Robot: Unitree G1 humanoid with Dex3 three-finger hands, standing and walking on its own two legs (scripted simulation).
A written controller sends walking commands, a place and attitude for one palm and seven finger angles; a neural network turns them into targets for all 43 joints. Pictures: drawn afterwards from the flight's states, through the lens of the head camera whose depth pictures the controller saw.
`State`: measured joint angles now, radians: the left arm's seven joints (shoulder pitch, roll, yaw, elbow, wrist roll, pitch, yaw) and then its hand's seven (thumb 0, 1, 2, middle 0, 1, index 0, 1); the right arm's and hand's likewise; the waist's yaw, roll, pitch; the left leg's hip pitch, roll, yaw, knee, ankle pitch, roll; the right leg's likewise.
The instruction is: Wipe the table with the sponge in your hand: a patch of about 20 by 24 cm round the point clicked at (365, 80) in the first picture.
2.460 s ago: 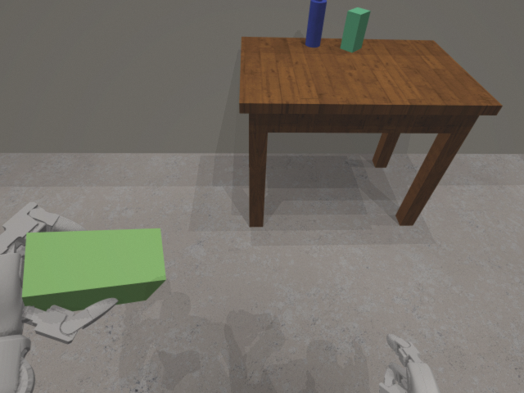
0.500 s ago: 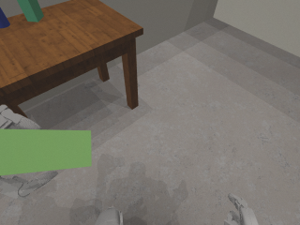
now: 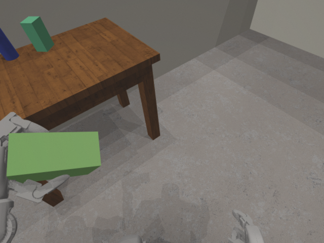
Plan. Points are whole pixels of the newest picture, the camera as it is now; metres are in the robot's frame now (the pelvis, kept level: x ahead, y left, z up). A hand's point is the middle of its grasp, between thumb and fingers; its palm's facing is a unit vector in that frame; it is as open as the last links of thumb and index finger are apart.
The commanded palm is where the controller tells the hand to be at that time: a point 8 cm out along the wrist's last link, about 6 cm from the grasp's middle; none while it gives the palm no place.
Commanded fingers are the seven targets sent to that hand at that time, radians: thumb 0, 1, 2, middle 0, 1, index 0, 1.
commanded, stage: walk to a spot facing it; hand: left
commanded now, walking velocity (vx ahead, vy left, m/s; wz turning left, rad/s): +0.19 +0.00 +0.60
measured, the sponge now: (69, 156) +0.24 +0.19 +0.16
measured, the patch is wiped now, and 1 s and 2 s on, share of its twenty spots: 0.00 0.00 0.00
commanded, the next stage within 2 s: turn to face it in 0.04 s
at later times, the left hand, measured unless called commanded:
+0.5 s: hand (42, 122) +0.29 +0.24 +0.20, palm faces +0.48 -0.75 -0.45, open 10.6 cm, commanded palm +0.22 +0.28 +0.19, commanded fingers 0.00 0.10 1.30 -1.20 -1.60 -1.20 -1.60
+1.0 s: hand (38, 139) +0.26 +0.24 +0.19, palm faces +0.64 -0.67 -0.39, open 10.6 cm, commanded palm +0.20 +0.26 +0.19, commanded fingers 0.00 0.10 1.30 -1.20 -1.60 -1.20 -1.60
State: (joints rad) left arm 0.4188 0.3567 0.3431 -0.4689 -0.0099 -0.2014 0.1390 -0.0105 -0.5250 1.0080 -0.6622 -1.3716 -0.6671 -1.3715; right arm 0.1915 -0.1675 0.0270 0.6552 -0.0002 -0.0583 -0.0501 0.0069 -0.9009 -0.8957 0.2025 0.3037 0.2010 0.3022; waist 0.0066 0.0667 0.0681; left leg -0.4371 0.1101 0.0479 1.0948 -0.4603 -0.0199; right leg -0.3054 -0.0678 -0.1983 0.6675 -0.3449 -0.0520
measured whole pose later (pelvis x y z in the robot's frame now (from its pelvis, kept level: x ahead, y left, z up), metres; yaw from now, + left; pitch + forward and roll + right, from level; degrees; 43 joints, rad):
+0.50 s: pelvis +0.10 -0.02 +0.01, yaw +8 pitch +0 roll -2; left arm 0.49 0.42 0.41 -0.63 -0.04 -0.21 0.15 -0.01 -0.53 1.01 -0.66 -1.37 -0.67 -1.37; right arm 0.16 -0.13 0.01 0.55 0.00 -0.09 -0.01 0.01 -0.91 -0.90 0.20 0.30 0.20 0.30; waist -0.02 0.00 0.07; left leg -0.38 0.07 0.08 0.58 -0.20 0.02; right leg -0.42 -0.06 -0.07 0.90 -0.45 0.06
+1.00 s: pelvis +0.12 -0.05 +0.00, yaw +15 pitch -1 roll +1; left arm 0.47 0.38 0.37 -0.54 -0.01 -0.23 0.18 -0.01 -0.53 1.01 -0.66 -1.37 -0.67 -1.37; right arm 0.23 -0.25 -0.06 0.59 0.00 -0.07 -0.08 0.01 -0.91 -0.90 0.19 0.30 0.19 0.30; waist 0.00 -0.05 0.02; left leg -0.26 0.03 0.15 0.56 -0.25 0.03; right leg -0.29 -0.11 -0.12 0.75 -0.43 0.02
